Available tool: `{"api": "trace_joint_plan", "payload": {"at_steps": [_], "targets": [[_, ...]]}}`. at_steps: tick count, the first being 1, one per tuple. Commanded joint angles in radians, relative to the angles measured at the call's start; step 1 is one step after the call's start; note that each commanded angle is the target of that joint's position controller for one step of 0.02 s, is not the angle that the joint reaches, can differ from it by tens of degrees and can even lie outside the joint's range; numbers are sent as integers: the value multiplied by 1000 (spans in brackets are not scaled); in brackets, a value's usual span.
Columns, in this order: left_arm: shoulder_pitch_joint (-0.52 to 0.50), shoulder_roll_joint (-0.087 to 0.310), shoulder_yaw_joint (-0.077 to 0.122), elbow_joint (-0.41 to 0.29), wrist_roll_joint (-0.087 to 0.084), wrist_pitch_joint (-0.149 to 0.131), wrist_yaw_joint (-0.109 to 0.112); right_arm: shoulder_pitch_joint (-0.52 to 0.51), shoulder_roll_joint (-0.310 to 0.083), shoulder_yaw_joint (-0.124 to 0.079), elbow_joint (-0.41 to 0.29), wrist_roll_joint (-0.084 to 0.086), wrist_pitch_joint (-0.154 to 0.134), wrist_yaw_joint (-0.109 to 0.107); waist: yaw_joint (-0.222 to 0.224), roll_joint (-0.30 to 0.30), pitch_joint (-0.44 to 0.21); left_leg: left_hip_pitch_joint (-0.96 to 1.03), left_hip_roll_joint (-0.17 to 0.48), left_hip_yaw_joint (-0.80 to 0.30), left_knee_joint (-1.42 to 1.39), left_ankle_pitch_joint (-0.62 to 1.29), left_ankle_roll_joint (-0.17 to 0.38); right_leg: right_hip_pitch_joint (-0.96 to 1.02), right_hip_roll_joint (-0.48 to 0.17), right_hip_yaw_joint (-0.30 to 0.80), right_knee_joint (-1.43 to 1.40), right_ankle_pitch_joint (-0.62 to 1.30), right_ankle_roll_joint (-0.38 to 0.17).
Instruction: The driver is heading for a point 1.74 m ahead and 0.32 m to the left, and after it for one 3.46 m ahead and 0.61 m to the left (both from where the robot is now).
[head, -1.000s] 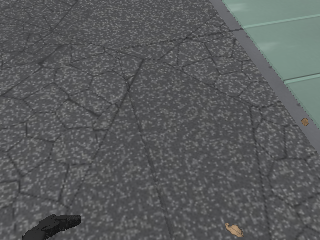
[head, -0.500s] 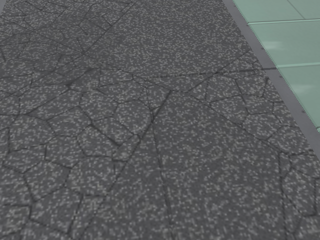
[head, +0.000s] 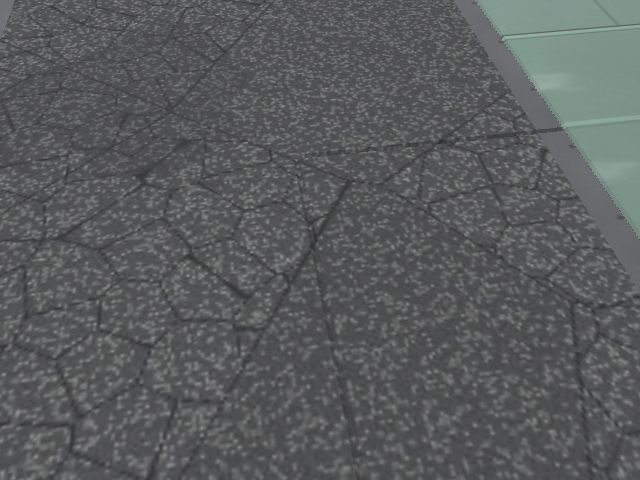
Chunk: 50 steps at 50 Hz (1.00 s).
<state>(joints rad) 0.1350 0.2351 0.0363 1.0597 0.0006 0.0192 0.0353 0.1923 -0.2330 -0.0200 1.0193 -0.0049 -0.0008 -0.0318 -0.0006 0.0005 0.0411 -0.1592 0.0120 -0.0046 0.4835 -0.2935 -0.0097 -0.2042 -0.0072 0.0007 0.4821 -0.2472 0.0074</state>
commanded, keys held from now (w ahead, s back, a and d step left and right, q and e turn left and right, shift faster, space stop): no key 0.38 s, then w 0.12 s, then no key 0.50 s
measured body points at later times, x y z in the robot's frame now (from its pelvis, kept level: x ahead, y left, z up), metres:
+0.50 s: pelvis +0.00 +0.00 +0.00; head +0.00 +0.00 +0.45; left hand +0.03 +0.25 -0.16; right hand +0.01 -0.25 -0.16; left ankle -0.02 +0.12 -0.74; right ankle +0.01 -0.12 -0.73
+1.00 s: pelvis +0.04 -0.01 +0.00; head +0.05 -0.01 +0.45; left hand +0.08 +0.23 -0.16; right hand +0.07 -0.25 -0.16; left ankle -0.02 +0.12 -0.74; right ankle +0.01 -0.12 -0.74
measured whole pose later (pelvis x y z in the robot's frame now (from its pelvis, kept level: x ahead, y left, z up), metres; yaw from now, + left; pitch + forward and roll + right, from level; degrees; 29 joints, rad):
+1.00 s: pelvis +0.04 -0.01 +0.00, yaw +0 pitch -1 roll +0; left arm 0.18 0.19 0.02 1.12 -0.01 0.00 0.03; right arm 0.25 -0.19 -0.01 1.08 0.01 0.00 -0.04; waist 0.00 0.01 0.03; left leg -0.12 0.02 -0.02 0.49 -0.36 -0.02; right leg -0.18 0.01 0.00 0.51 -0.33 -0.01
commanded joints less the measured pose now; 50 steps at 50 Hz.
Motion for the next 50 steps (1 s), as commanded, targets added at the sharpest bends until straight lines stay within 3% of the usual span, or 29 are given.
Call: {"api": "trace_joint_plan", "payload": {"at_steps": [1, 19, 21, 23, 24, 27, 30, 32, 33, 36, 42, 50], "targets": [[5, 108, 17, -13, 0, -7, 4, 26, -106, -18, -16, -1, -6, -5, 1, 8, -33, -46, 24, -16, -84, 213, 16, 52, -26, 22, -59, 206, -25], [50, 80, 4, 52, 1, -10, 8, 87, -77, -7, 45, 0, -7, -12, 4, 0, 1, -75, 13, -7, -107, 106, 14, 18, -19, 17, -84, 106, -21], [78, 80, 6, 65, -6, -7, 11, 116, -77, -10, 59, 7, -3, -16, 4, 1, -6, -89, -11, 11, -99, -144, 29, 3, 8, -6, -72, -159, -33], [81, 98, 13, 55, -12, -12, 13, 109, -98, -18, 43, 13, -6, -21, 4, 5, 68, -167, -2, -15, -91, -400, 65, -92, 5, 10, -60, -427, -63], [80, 91, 13, 47, -13, -23, 11, 115, -94, -19, 37, 16, -14, -20, 2, 6, 97, -192, 15, -42, -93, -436, 81, -123, -7, 29, -57, -457, -76], [76, 47, 5, 37, -10, -58, 0, 128, -76, -19, 31, 18, -43, -11, -4, 34, 96, -168, 52, -100, -95, -297, 108, -139, -3, 22, 2, -265, -79], [120, 20, -7, 41, 1, -64, -9, 130, -93, -20, 27, 13, -44, -5, 16, 95, 57, -146, 66, -119, -77, -60, 107, -99, 40, -28, 54, -58, -59], [132, 58, -3, 49, -6, -65, -13, 154, -46, -7, 30, 10, -46, -3, 2, -9, 28, -122, -9, -17, 29, 126, 50, -40, 13, 13, 52, 193, -62], [144, 66, -3, 53, -11, -63, -13, 170, -47, -7, 34, 8, -46, -4, 0, -44, -6, -119, -28, 14, 72, 208, 25, 6, -7, 36, 57, 327, -73], [161, 67, -7, 56, -12, -56, -16, 188, -46, 2, 39, 11, -35, -5, 1, -25, -80, -74, -7, -4, 80, 353, 1, 86, -46, 71, 79, 615, -92], [138, 65, -6, 54, -14, -33, -13, 176, -49, 5, 48, 14, -3, -9, 0, -5, -73, 5, 7, -10, 23, 428, 3, 98, -28, 39, 46, 594, -58], [105, 54, 3, 52, -10, -17, -2, 142, -47, -4, 61, 10, 4, -15, 2, 2, -23, 8, 10, -8, -44, 354, 2, 89, -14, 24, -16, 417, -41]]}}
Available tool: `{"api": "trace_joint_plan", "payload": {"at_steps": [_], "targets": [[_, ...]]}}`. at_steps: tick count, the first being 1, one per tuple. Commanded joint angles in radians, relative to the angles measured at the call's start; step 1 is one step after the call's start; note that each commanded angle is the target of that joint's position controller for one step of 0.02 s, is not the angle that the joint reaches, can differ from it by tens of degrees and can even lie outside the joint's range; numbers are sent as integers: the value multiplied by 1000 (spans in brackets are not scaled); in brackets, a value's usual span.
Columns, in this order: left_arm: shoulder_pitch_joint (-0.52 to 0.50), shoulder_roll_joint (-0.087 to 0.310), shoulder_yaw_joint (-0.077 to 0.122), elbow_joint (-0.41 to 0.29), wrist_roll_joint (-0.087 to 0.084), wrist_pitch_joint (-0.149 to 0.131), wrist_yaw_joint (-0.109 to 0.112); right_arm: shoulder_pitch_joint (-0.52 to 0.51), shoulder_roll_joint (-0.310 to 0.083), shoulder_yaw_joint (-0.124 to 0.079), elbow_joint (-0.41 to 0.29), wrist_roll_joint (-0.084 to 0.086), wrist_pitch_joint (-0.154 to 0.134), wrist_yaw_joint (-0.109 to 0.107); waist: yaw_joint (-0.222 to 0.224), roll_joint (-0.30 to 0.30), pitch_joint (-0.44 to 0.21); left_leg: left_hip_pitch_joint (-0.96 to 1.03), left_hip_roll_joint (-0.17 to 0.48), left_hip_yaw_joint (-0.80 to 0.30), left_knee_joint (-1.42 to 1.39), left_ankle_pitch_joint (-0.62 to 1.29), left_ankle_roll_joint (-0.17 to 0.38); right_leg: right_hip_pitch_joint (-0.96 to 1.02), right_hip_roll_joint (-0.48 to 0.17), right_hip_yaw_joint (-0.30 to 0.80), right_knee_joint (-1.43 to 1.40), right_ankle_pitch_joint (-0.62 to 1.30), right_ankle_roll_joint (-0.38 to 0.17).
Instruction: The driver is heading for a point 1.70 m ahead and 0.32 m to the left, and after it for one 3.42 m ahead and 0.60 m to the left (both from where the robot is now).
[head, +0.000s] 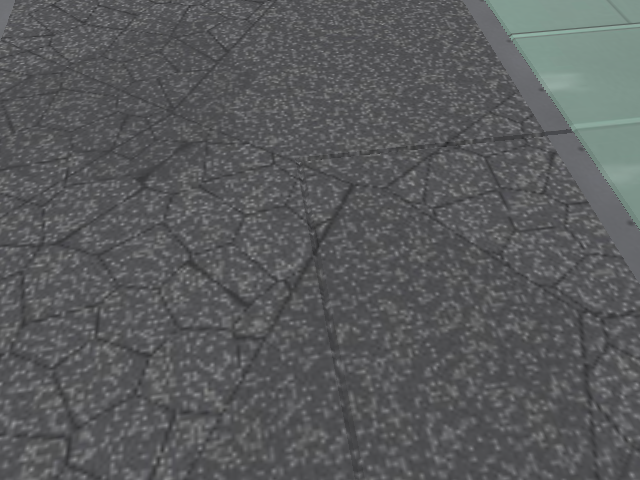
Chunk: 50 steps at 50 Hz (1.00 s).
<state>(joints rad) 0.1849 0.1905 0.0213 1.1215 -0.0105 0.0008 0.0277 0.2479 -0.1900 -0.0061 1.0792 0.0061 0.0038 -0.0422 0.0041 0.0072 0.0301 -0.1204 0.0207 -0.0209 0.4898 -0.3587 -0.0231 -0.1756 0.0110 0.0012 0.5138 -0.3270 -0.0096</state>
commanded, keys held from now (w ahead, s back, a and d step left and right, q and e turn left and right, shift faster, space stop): no key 0.40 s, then w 0.60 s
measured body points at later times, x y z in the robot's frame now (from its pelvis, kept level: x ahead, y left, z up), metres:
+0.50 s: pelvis -0.03 +0.00 +0.00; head -0.02 +0.00 +0.45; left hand -0.02 +0.24 -0.16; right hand -0.05 -0.23 -0.16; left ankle -0.06 +0.13 -0.73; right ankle -0.04 -0.11 -0.73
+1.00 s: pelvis +0.12 +0.02 +0.00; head +0.15 +0.03 +0.45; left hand +0.34 +0.25 -0.11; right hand -0.01 -0.20 -0.13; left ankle -0.05 +0.13 -0.73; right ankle +0.31 -0.11 -0.69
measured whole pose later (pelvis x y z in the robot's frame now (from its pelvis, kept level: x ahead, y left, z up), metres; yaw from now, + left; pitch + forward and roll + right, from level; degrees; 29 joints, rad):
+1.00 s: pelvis +0.12 +0.02 +0.00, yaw +1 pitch +2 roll +0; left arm -0.02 0.23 0.04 0.90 -0.03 -0.09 -0.03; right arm 0.57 -0.16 -0.02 1.09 0.00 -0.09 -0.02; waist -0.09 -0.02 0.02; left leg 0.16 -0.01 0.01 0.15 -0.34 0.03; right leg -0.67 -0.05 -0.05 0.67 -0.04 -0.05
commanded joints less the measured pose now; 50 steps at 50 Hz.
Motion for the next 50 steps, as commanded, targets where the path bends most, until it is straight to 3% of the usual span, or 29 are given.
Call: {"api": "trace_joint_plan", "payload": {"at_steps": [1, 20, 21, 23, 24, 26, 29, 30, 31, 32, 33, 34, 35, 36, 37, 38, 39, 40, 42, 46, 48, 50], "targets": [[52, 98, 19, -9, 2, 2, 7, 83, -90, -19, 2, -2, -1, -5, -2, -5, -8, -33, 2, 9, -56, 406, 15, 59, -31, 22, -52, 479, -23], [75, 83, 19, -3, 7, 7, 19, 114, -70, -22, 33, -6, -11, -10, -2, -2, 45, -103, -6, 14, -96, 196, 16, -3, -24, 16, -96, 217, -11], [96, 74, 17, 7, 7, 8, 20, 135, -59, -20, 44, -6, -11, -11, -2, -4, 22, -97, -18, 27, -95, 94, 20, 4, -13, 6, -99, 106, -14], [109, 97, 27, 5, -6, 10, 24, 136, -74, -28, 37, 5, -9, -16, 1, -10, 65, -157, -41, 39, -57, -219, 52, -65, 2, 6, -90, -272, -43], [108, 103, 30, -3, -8, 4, 25, 129, -77, -30, 24, 7, -13, -18, 1, -18, 111, -205, -34, 26, -48, -326, 70, -117, -15, 35, -102, -396, -61], [134, 102, 32, -12, -16, -22, 19, 130, -58, -27, 7, 14, -38, -13, 8, -42, 156, -274, -11, -1, -13, -342, 92, -136, -69, 114, -125, -455, -97], [228, 148, 50, -2, -23, -54, 4, 98, -17, -22, -28, 17, -78, 8, 34, -137, 123, -348, -32, 50, 157, -183, 89, -50, -216, 351, -231, -512, -186], [230, 165, 55, -7, -21, -59, 1, 98, -5, -20, -36, 20, -86, 15, 25, -176, 112, -323, -36, 63, 218, -126, 96, -69, -273, 447, -285, -530, -220], [202, 165, 55, -22, -19, -62, 0, 105, -10, -22, -37, 21, -93, 21, 6, -170, 117, -263, -25, 53, 234, -108, 114, -137, -294, 480, -307, -513, -230], [145, 164, 53, -46, -20, -64, -2, 144, -7, -24, -27, 22, -98, 24, -33, -161, 122, -175, -22, 51, 178, -113, 134, -211, -275, 439, -298, -479, -212], [57, 160, 50, -81, -28, -63, -5, 226, -1, -25, 0, 23, -101, 23, -89, -143, 137, -28, -26, 48, 32, -112, 154, -321, -216, 336, -248, -423, -171], [-24, 136, 43, -116, -32, -65, -7, 347, -36, -38, 42, 18, -101, 20, -139, -59, 137, 139, 26, -51, -88, -93, 166, -451, -131, 200, -81, -295, -113], [-73, 65, 27, -155, -38, -84, -9, 483, -154, -72, 77, 20, -108, 22, -173, 222, 106, 249, 206, -382, -260, -210, 234, -582, 12, -35, 288, -115, -36], [-88, 72, 26, -183, -31, -108, -8, 514, -211, -81, 70, 9, -123, 37, -166, 305, 112, 289, 369, -672, -332, -95, 313, -726, 22, -7, 515, -208, -37], [-64, 95, 32, -174, -32, -121, -15, 437, -144, -61, 48, -5, -132, 37, -106, 155, 130, 291, 369, -620, -294, 18, 304, -786, -38, 55, 664, -162, -55], [-15, 89, 31, -158, -33, -127, -26, 381, -111, -51, 25, -2, -135, 43, -73, 104, 113, 295, 327, -504, -282, 114, 276, -797, -62, 58, 719, -80, -69], [-11, 91, 35, -155, -30, -131, -31, 340, -109, -47, 12, 3, -131, 50, -53, 66, 103, 299, 300, -415, -290, 195, 252, -811, -86, 46, 717, -15, -75], [-35, 106, 43, -163, -22, -132, -34, 322, -86, -37, 6, 4, -121, 51, -47, 55, 105, 290, 274, -324, -299, 313, 224, -803, -110, 35, 679, 31, -73], [-67, 81, 42, -177, -20, -125, -46, 344, -49, -23, 7, -5, -99, 43, -51, 81, 89, 251, 214, -195, -320, 427, 192, -739, -116, -9, 600, 96, -55], [-265, 21, 11, -262, -15, -110, -58, 318, -111, -26, -32, -14, -92, 16, -73, 76, 134, 33, 146, -68, -397, 428, 186, -523, -57, -82, 237, 290, -19], [-316, 45, 10, -292, -21, -104, -63, 343, -150, -38, -26, -3, -99, 11, -72, 108, 142, 23, 172, -65, -431, 426, 195, -439, -37, -91, 142, 325, -26], [-339, 80, 15, -316, -26, -104, -67, 341, -155, -47, -21, 10, -103, 12, -55, 111, 147, 99, 202, -54, -410, 494, 184, -426, -36, -72, 67, 332, -53]]}}
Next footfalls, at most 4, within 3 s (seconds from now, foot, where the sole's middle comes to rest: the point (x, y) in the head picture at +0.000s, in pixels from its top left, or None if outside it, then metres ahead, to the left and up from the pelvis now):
1.10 right None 0.38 -0.10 -0.77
1.66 left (264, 400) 0.68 0.17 -0.77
2.18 right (333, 347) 0.82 0.01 -0.77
2.48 left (242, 404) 0.67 0.21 -0.77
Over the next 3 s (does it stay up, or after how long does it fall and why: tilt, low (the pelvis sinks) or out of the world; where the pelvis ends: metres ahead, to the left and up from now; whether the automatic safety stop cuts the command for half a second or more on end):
stays up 0.82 0.11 0.01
